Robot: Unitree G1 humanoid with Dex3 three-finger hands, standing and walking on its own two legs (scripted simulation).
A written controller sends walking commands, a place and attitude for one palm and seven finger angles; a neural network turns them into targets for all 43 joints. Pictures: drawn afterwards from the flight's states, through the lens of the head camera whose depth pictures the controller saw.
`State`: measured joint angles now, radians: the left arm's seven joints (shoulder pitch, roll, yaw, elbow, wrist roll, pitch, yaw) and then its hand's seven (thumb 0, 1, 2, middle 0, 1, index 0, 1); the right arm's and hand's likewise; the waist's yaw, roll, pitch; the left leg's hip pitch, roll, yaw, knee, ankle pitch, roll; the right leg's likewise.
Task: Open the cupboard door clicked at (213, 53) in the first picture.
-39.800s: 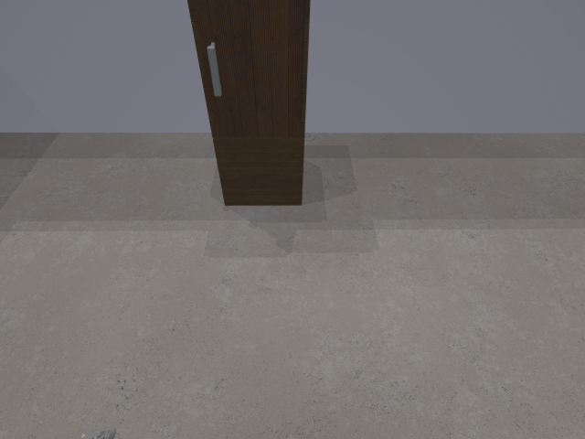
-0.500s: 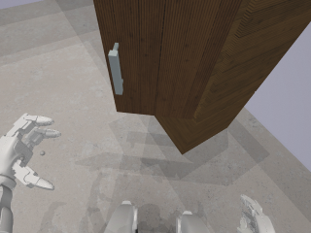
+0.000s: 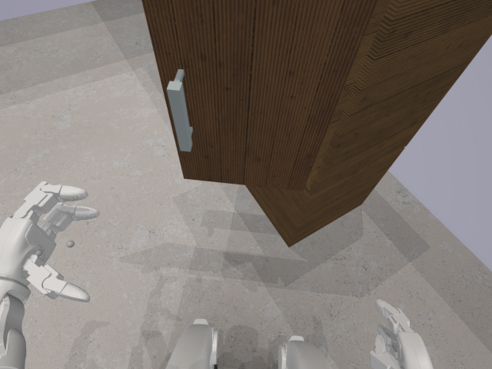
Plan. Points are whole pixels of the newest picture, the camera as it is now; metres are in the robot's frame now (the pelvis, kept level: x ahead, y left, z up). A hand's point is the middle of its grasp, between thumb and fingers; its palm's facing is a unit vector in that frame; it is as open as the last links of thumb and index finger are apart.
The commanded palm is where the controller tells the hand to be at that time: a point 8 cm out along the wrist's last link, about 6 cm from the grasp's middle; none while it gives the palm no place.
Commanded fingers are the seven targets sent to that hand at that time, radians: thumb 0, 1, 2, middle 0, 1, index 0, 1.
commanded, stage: move the hooked fingers beside the handle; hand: left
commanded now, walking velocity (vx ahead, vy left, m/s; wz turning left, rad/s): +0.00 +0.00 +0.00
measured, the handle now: (183, 112) +0.57 +0.17 +0.04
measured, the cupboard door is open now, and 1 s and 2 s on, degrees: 54 54 54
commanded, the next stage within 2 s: none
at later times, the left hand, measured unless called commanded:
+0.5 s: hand (95, 200) +0.35 +0.27 +0.04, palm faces -0.05 -1.00 -0.02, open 14.0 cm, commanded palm +0.34 +0.31 +0.05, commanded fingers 0.00 -0.50 0.30 -0.30 -1.20 -0.30 -1.20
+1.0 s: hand (118, 164) +0.43 +0.25 +0.04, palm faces -0.03 -1.00 -0.01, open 14.0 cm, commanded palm +0.42 +0.29 +0.04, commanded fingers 0.00 -0.50 0.30 -0.30 -1.20 -0.30 -1.20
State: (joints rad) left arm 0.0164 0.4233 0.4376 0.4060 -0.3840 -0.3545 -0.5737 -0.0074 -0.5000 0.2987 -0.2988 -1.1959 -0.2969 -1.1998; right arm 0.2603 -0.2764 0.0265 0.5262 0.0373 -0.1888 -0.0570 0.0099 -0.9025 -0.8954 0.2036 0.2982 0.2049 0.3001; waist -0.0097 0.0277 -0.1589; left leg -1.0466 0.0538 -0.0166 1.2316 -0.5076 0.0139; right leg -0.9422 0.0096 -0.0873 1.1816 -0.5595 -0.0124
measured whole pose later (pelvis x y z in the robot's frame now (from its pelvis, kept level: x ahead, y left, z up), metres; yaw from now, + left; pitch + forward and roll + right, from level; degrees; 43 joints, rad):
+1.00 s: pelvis +0.00 +0.01 -0.01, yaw -2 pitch +23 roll -4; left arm -0.59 0.51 0.44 0.94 -0.21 -0.41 -0.48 -0.01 -0.50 0.30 -0.30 -1.20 -0.30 -1.20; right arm 0.30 -0.28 0.03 0.61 0.02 -0.04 -0.04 0.01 -0.90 -0.90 0.20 0.30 0.20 0.30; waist -0.08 0.01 -0.15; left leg -1.16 0.06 0.00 1.27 -0.51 0.03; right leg -1.06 0.02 -0.07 1.22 -0.56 0.00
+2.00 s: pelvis +0.00 +0.01 -0.02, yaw -3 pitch +27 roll -5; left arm -0.86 0.60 0.45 1.14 -0.12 -0.41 -0.40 -0.01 -0.50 0.30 -0.30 -1.20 -0.30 -1.20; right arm 0.34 -0.27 0.05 0.62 0.00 0.06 -0.02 0.00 -0.90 -0.90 0.20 0.30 0.21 0.30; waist -0.15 0.03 -0.14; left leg -1.25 0.07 -0.01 1.31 -0.52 0.03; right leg -1.14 0.03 -0.08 1.23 -0.55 0.00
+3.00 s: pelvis +0.00 +0.00 -0.02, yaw -2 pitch +26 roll -4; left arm -0.84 0.51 0.41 1.11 -0.11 -0.44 -0.30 -0.01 -0.50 0.30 -0.30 -1.20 -0.30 -1.20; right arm 0.34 -0.26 0.04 0.63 -0.01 0.07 0.00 0.00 -0.90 -0.90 0.20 0.30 0.20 0.30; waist -0.16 0.04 -0.15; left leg -1.24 0.07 -0.01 1.30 -0.52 0.02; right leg -1.14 0.03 -0.07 1.24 -0.56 -0.01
